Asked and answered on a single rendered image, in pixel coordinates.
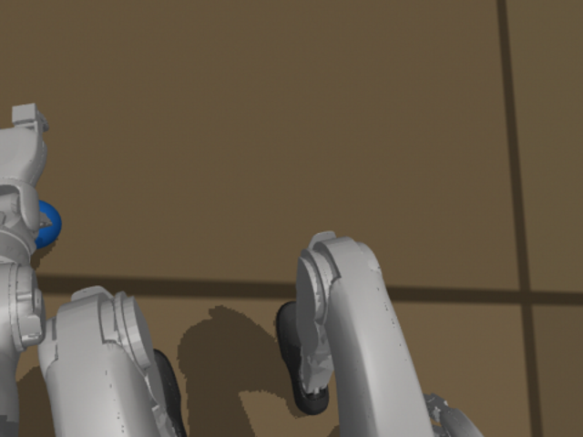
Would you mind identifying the left robot arm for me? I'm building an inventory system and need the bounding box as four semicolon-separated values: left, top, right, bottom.
0;178;46;437

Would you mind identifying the left robot hand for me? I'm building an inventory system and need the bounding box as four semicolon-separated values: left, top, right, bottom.
0;103;53;229

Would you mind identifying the ball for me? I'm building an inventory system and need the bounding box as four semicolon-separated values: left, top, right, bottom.
35;200;62;249

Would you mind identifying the right robot hand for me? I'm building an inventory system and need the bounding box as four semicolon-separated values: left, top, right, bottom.
423;393;484;437

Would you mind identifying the left robot foot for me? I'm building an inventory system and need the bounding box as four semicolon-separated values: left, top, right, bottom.
153;349;188;437

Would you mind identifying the right robot foot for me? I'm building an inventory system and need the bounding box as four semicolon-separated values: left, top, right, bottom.
276;301;329;415

